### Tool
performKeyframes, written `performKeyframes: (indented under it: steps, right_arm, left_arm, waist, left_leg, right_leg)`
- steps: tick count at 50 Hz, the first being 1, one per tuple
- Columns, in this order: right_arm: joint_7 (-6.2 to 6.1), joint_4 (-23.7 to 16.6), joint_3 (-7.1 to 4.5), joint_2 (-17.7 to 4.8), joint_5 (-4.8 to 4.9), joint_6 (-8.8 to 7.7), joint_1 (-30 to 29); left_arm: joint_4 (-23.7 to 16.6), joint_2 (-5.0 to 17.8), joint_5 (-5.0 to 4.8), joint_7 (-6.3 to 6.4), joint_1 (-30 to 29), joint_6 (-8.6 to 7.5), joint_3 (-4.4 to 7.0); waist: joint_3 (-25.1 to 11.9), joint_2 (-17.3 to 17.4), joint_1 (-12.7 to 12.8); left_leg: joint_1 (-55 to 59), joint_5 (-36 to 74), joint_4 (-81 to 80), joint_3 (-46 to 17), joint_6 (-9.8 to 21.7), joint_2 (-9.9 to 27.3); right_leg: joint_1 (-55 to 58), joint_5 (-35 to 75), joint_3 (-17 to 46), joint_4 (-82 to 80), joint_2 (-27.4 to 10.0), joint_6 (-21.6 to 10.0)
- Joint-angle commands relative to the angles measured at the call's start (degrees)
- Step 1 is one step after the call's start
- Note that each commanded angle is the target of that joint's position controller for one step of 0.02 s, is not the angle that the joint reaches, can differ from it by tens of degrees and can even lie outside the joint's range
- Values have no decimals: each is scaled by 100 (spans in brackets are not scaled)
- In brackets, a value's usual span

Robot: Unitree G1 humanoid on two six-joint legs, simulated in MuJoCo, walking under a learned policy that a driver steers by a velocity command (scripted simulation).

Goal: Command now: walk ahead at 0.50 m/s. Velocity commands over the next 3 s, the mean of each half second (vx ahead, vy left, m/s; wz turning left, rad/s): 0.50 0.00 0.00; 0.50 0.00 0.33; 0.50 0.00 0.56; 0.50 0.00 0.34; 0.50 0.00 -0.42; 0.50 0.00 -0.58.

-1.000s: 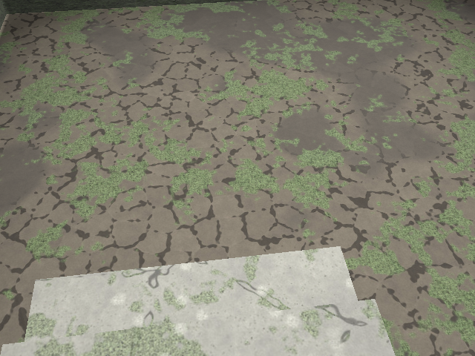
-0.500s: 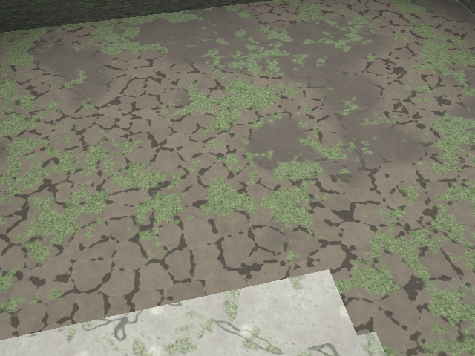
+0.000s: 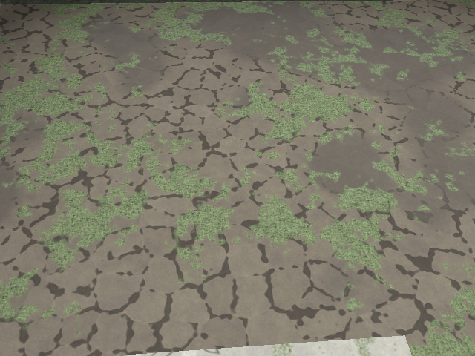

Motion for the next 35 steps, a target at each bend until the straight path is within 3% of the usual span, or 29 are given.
performKeyframes:
  steps: [1, 2, 3, 4, 5, 6, 7, 10, 11, 12, 14, 16, 17, 18, 19, 20, 21, 23, 25, 26, 27, 28, 29, 30, 31, 32, 33, 34, 35]
  right_arm:
    - [48, 480, -207, -759, -25, 103, 2229]
    - [45, 312, -28, -391, -142, 104, 1642]
    - [1, 316, 33, -206, -179, 29, 1374]
    - [-200, 239, 176, 302, -74, -160, 925]
    - [-300, 93, 213, 365, 78, -334, 570]
    - [-353, 177, 182, 95, 110, -430, 816]
    - [-338, 404, 207, -28, 77, -473, 1327]
    - [-228, 632, 135, -502, -150, -369, 1750]
    - [-201, 679, 170, -426, -157, -333, 1834]
    - [-362, 1122, 257, 1, -145, -347, 2605]
    - [-687, 1582, 340, 448, -130, -299, 3955]
    - [-682, 1706, 407, 551, -179, -213, 4152]
    - [-648, 1328, 497, 718, -30, -190, 3551]
    - [-464, 1150, 534, 594, -122, -157, 3043]
    - [-328, 984, 455, 292, -217, -156, 2519]
    - [-296, 866, 396, 121, -192, -181, 2376]
    - [-303, 896, 376, 28, -148, -212, 2477]
    - [-487, 1001, 265, -151, 42, -233, 2896]
    - [-566, 1219, 164, -210, 154, -50, 3223]
    - [-512, 1291, 145, -219, 122, 45, 3143]
    - [-335, 1350, 155, -241, 30, 165, 3137]
    - [-29, 1555, 207, -41, -282, 262, 3609]
    - [169, 1626, 254, 744, -87, 240, 4240]
    - [301, 1138, 175, 316, 93, 170, 3392]
    - [312, 528, 127, 151, 213, 86, 2146]
    - [194, 316, 65, -20, 319, 8, 1616]
    - [62, 278, 130, 167, 282, -71, 1625]
    - [-128, 287, 72, 235, 228, -105, 1714]
    - [-201, 248, 146, 494, 30, -106, 1666]
  left_arm:
    - [-825, 661, -172, 110, -780, -262, 141]
    - [-799, 264, -107, 223, -344, -198, 25]
    - [-868, 136, -38, 280, -587, -96, 8]
    - [-961, -72, 245, 278, -647, -58, -93]
    - [-913, 49, 288, 219, -860, -100, -36]
    - [-957, 122, 248, 194, -1143, -96, 9]
    - [-1051, 291, 256, 137, -1463, -106, 32]
    - [-990, 367, 360, -55, -1030, -40, 12]
    - [-1080, 499, 370, -12, -1221, -15, 42]
    - [-1312, 514, 351, 48, -2010, -14, -33]
    - [-1559, 325, 363, 192, -2968, -72, -128]
    - [-1544, 206, 311, 145, -3296, -80, -188]
    - [-1379, 386, 333, 50, -3283, -105, -206]
    - [-1473, 308, 377, 2, -3287, -72, -227]
    - [-1589, 509, 327, -47, -3228, 7, -171]
    - [-1636, 733, 287, -46, -3222, 56, -93]
    - [-1689, 835, 191, -12, -3379, 91, -68]
    - [-1807, 788, 203, -2, -3948, 52, -106]
    - [-1644, 593, 222, 40, -4030, -11, -141]
    - [-1277, 711, 188, 97, -3361, -49, -69]
    - [-690, 1021, 111, 192, -1908, -144, 164]
    - [-161, 1465, 145, 237, -48, -211, 454]
    - [36, 1807, 180, 111, 1195, -130, 585]
    - [53, 1849, 232, 18, 1377, -17, 658]
    - [-66, 1768, 276, 97, 831, 45, 642]
    - [-152, 1551, 194, 109, 337, 79, 594]
    - [-404, 789, 316, 133, -693, 12, 336]
    - [-429, 857, 335, 90, -887, -58, 317]
    - [-632, 202, 308, 243, -1246, -280, 112]
  waist:
    - [99, -163, -1070]
    - [323, -233, -424]
    - [926, -49, -222]
    - [852, -123, -49]
    - [794, -343, -152]
    - [532, 111, -371]
    - [387, 426, -474]
    - [365, 4, -263]
    - [357, 110, -322]
    - [533, 33, -884]
    - [505, -143, -1604]
    - [646, 109, -1540]
    - [690, -260, -1448]
    - [633, 130, -1173]
    - [809, 229, -973]
    - [860, 238, -965]
    - [983, 125, -993]
    - [1082, 64, -1435]
    - [1046, 164, -1696]
    - [965, -86, -1423]
    - [530, -426, -851]
    - [-195, -580, -172]
    - [-2052, -1585, -84]
    - [-2455, -1177, 290]
    - [-1646, -861, 424]
    - [-793, -404, 338]
    - [-52, 262, -205]
    - [433, -61, -610]
    - [731, 39, -897]
  left_leg:
    - [2696, 480, -480, -2180, 1580, 1959]
    - [802, 162, -737, -2461, 1742, 2274]
    - [-425, -403, -1253, -2426, 1833, 2254]
    - [-815, -886, -1283, -1928, 1422, 1516]
    - [-1596, -678, -1494, -1245, 1376, 1156]
    - [-1621, -719, -1388, -912, 1404, 844]
    - [-1333, -386, -1314, -1108, 1459, 917]
    - [-1163, 569, -209, -1191, 1525, 990]
    - [-841, 431, -44, -1368, 1588, 1054]
    - [1306, -213, 322, -2127, 1625, 1398]
    - [3798, -646, 846, -2833, 1546, 1514]
    - [2992, -96, 933, -2810, 1620, 1407]
    - [1218, -755, 1122, -1886, 1420, 877]
    - [-1181, -1623, 704, -1406, 1281, 477]
    - [-2366, -2244, 425, -1222, 1204, 428]
    - [-2401, -2477, 481, -1139, 1128, 442]
    - [-1928, -2364, 697, -1303, 1095, 601]
    - [-3, -1724, 1372, -1552, 969, 750]
    - [1262, -686, 1785, -1660, 866, 758]
    - [1431, -535, 2517, -1643, 685, 724]
    - [825, -297, 3717, -1265, 448, 452]
    - [-632, -251, 5084, -762, 19, 82]
    - [-2370, -3616, 7922, -512, -340, -444]
    - [-3213, -4063, 9140, -478, -351, -349]
    - [-4359, -3829, 9209, -366, -294, -244]
    - [-4602, -3201, 8966, -439, -137, 13]
    - [-3821, -1756, 7532, -965, 180, 391]
    - [-2891, -1386, 7050, -1022, 241, 580]
    - [-2364, -73, 5416, -1264, 470, 867]
  right_leg:
    - [-4667, 1704, -152, 635, -421, -359]
    - [-3452, 2784, 438, -330, -873, -522]
    - [-3085, 2713, 405, -754, -985, -609]
    - [-2958, 4217, 570, -2403, -1231, -796]
    - [-1983, 5302, 176, -4246, -1071, -782]
    - [-1465, 5640, -218, -4699, -855, -688]
    - [-1461, 5654, -189, -4611, -834, -571]
    - [-1425, 5694, -167, -4217, -583, -398]
    - [-1759, 5334, -195, -4096, -612, -344]
    - [-4081, 5893, 769, -4774, -1082, -217]
    - [-6299, 6128, 1012, -6279, -1042, -35]
    - [-5874, 6444, 515, -6364, -1111, -39]
    - [-4076, 8015, 53, -7289, -1108, -157]
    - [-1599, 8348, -537, -6851, -804, -344]
    - [-398, 8074, -681, -6449, -669, -357]
    - [-92, 7516, -678, -6457, -624, -280]
    - [-203, 7123, -469, -6714, -703, -222]
    - [-907, 6476, -367, -8287, -729, -167]
    - [-830, 6149, -361, -9492, -723, -144]
    - [-206, 6887, -229, -10144, -913, -221]
    - [1637, 8134, -583, -10484, -918, -324]
    - [4413, 8758, -802, -9445, -1018, -589]
    - [7375, 10918, -93, -6793, -1922, -1752]
    - [7569, 10678, 311, -6656, -2422, -2023]
    - [6709, 8441, 726, -7383, -2636, -1961]
    - [5088, 6216, 770, -8047, -2692, -1896]
    - [3179, 5049, 363, -8547, -2341, -1529]
    - [1434, 5299, 535, -8782, -2649, -1749]
    - [557, 5025, 65, -9166, -2155, -1506]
